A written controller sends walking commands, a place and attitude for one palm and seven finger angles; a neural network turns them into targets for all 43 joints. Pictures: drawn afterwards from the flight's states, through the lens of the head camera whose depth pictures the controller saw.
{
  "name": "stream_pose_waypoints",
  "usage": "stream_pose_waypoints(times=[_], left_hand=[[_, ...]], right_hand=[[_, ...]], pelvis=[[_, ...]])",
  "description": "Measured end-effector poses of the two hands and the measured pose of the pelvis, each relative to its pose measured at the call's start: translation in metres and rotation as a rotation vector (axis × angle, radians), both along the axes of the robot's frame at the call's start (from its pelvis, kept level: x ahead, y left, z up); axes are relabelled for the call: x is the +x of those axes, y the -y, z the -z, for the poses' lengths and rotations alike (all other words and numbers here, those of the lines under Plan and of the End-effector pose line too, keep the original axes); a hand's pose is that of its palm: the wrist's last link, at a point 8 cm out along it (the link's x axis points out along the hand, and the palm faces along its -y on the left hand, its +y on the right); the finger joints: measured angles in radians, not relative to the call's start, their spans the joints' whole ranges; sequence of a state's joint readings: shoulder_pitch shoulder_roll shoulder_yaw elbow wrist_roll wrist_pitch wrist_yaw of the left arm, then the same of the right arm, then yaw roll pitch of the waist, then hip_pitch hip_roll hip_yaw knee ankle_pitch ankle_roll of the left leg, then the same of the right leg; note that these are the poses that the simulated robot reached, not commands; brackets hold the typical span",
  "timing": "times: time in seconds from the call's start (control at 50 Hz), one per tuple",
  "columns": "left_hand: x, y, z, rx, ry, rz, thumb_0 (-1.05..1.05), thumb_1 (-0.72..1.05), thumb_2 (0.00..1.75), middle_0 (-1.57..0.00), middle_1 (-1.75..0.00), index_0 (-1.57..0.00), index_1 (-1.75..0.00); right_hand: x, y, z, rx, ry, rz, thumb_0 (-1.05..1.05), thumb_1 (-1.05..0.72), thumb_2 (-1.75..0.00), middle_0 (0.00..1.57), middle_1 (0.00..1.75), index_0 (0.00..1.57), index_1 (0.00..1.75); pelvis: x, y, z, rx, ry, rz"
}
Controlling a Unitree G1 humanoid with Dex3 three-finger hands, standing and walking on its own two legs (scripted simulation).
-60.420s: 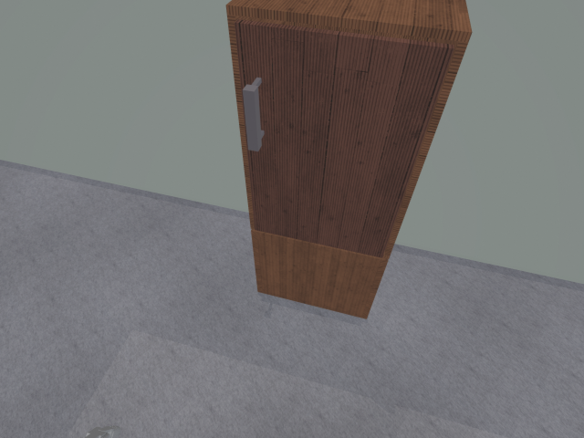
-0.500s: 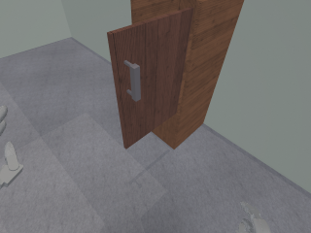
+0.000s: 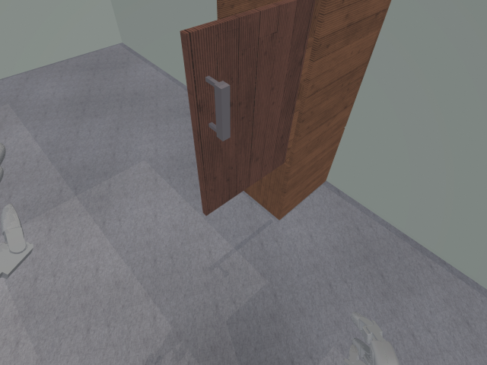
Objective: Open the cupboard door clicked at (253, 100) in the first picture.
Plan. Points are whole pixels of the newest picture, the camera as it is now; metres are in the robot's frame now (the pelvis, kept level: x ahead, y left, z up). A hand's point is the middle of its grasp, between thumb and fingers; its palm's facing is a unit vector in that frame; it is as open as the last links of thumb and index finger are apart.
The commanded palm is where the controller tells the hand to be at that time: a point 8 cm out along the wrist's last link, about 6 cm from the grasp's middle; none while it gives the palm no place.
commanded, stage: let the arm hang, fingers relaxed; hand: left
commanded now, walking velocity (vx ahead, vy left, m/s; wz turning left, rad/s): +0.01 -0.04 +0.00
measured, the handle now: (217, 108) +0.63 +0.10 +0.07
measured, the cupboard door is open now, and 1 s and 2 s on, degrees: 89 89 89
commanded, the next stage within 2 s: look to check the result in 1.18 s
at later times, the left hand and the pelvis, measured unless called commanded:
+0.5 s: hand out of the picture +0.00 +0.20 -0.16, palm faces +0.13 -0.97 -0.21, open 6.9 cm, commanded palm none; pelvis -0.02 +0.01 +0.01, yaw +4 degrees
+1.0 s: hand out of the picture -0.02 +0.21 -0.16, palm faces +0.08 -0.98 -0.20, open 7.3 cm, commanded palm none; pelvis -0.02 +0.04 +0.01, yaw +2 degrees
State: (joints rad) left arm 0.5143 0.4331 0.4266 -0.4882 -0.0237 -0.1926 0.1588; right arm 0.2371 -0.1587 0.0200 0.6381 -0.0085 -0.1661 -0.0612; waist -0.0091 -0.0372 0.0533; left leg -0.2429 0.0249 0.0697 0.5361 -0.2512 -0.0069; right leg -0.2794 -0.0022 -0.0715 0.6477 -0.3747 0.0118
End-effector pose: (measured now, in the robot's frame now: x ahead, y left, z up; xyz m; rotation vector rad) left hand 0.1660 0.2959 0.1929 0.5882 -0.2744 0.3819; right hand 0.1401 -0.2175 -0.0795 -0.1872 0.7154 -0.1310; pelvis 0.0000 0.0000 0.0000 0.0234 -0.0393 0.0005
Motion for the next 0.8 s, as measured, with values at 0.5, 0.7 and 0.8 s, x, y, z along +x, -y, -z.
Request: stream_pose_waypoints(times=[0.5,0.7,0.8], left_hand=[[-0.179,0.050,0.327,-0.701,-1.448,-0.314,-0.04,1.00,0.89,-0.21,-0.30,-0.21,-0.30],[-0.223,0.020,0.309,-0.644,-1.570,-0.423,0.00,0.93,0.89,-0.20,-0.30,-0.20,-0.30],[-0.214,0.022,0.312,-0.650,-1.556,-0.400,0.01,0.91,0.89,-0.20,-0.29,-0.20,-0.30]], right_hand=[[-0.129,0.011,0.050,-0.025,-0.656,0.003,0.01,-0.91,-0.90,0.20,0.29,0.20,0.30],[-0.159,-0.027,0.065,0.079,-0.701,0.030,0.01,-0.91,-0.90,0.20,0.29,0.20,0.30],[-0.166,-0.039,0.066,0.099,-0.711,0.035,0.01,-0.91,-0.90,0.20,0.30,0.20,0.30]], pelvis=[[-0.019,-0.005,-0.006,-0.038,-0.013,-0.075],[-0.020,-0.024,-0.012,-0.027,-0.005,-0.055],[-0.021,-0.029,-0.012,-0.022,-0.002,-0.049]])
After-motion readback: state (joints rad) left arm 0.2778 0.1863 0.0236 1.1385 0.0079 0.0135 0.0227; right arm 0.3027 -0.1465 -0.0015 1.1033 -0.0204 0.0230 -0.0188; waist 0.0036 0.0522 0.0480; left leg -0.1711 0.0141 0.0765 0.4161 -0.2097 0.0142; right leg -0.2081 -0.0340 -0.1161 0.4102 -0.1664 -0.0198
